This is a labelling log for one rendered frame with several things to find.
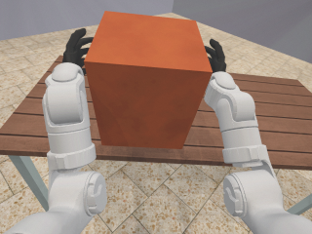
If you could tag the table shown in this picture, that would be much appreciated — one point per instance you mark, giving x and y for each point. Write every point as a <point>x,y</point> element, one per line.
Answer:
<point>282,107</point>

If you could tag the left robot hand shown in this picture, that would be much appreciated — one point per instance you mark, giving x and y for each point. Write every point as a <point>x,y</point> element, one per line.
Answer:
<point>73,51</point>

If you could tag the carton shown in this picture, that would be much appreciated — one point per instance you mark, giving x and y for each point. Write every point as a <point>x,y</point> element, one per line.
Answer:
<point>147,76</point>

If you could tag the robot right upper arm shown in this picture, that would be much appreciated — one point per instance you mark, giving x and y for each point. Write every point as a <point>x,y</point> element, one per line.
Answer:
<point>255,197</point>

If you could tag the robot left upper arm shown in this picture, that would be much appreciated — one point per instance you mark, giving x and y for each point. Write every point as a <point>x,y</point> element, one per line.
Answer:
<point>74,199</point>

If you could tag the right robot hand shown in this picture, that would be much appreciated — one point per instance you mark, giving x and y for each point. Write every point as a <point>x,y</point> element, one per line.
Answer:
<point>217,59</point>

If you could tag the left robot forearm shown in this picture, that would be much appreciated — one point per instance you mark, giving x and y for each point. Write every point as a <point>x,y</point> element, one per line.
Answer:
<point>67,122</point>

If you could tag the right robot forearm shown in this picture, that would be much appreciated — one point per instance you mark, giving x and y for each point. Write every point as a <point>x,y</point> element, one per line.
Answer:
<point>235,111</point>

